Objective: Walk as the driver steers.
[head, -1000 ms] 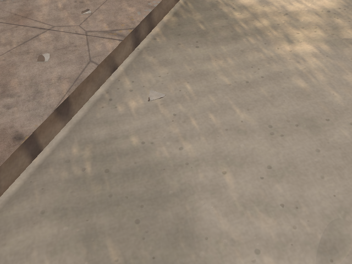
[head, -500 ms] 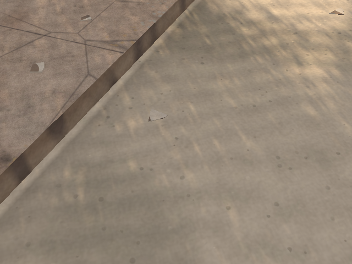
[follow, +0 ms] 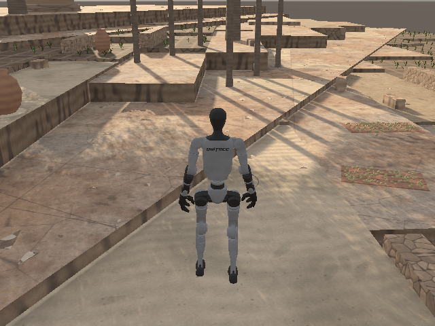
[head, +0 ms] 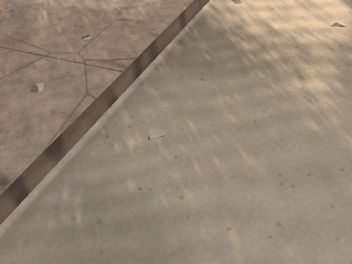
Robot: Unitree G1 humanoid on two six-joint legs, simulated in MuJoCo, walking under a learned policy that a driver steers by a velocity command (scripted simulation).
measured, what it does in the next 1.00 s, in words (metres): walks ahead: right foot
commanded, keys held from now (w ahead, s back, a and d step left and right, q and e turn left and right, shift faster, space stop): no key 0.12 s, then w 0.88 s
